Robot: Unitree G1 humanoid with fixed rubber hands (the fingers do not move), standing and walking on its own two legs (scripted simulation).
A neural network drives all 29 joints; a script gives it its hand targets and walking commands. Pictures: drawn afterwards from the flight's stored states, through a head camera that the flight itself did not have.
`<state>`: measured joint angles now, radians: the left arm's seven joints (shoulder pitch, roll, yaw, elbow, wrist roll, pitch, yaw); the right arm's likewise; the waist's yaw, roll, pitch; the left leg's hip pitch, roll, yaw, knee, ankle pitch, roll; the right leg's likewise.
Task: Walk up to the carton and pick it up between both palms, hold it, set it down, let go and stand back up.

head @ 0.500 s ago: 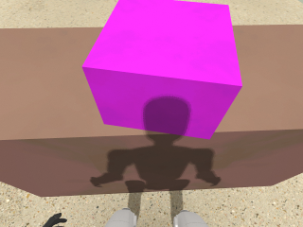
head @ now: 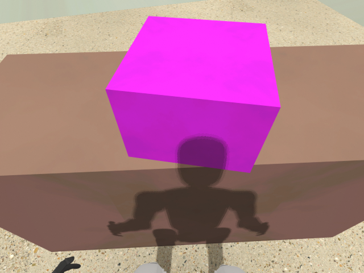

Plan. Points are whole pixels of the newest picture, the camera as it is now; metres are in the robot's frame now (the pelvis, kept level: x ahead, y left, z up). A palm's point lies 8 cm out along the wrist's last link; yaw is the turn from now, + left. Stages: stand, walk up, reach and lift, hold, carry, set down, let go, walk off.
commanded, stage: reach and lift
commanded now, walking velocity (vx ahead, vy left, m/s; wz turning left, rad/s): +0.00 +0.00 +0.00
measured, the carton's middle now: (196, 90) +0.50 -0.01 +0.12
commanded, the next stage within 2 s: none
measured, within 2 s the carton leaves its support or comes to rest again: neither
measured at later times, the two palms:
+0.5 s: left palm (69, 255) +0.17 +0.26 -0.06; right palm (327, 272) +0.15 -0.27 -0.06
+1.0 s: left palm (34, 268) +0.14 +0.28 +0.02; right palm out of the picture +0.14 -0.23 +0.02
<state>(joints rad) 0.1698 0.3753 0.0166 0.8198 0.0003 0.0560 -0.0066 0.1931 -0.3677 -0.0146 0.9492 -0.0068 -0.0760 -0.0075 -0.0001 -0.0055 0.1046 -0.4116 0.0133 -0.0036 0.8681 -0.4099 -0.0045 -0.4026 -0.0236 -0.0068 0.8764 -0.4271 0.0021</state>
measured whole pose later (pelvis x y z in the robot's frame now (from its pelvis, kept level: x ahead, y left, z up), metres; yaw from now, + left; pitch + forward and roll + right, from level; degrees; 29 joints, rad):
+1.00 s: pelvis -0.04 +0.02 +0.03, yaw +0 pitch -8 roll -2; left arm 0.25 0.31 0.02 0.21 -0.02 0.31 0.04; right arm 0.28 -0.28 -0.06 0.24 0.01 0.09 0.04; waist 0.00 0.07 0.04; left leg -0.25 0.03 0.00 0.60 -0.23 0.03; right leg -0.19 0.00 -0.01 0.53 -0.20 0.03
